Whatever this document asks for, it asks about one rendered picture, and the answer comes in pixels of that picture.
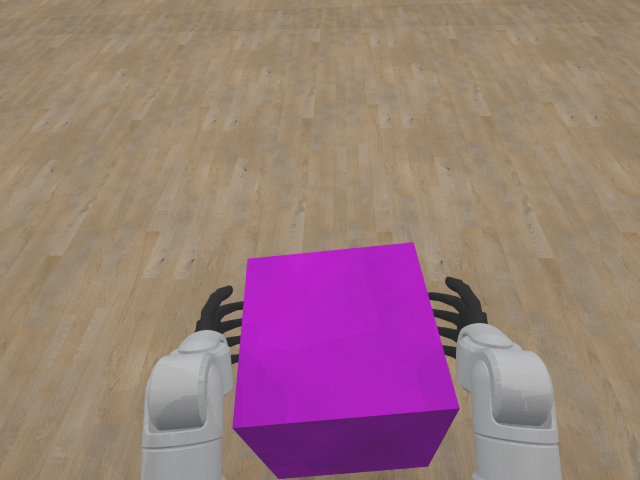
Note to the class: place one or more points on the robot left hand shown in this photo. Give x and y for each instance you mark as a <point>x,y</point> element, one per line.
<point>212,314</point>

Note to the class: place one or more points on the left robot forearm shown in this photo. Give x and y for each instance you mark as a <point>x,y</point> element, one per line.
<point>183,410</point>

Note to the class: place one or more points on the carton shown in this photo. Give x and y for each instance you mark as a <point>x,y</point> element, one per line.
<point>341,367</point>

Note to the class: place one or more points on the robot right hand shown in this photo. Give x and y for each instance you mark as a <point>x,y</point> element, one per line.
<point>468,306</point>

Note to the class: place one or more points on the right robot forearm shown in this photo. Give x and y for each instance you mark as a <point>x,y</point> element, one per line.
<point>513,406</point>

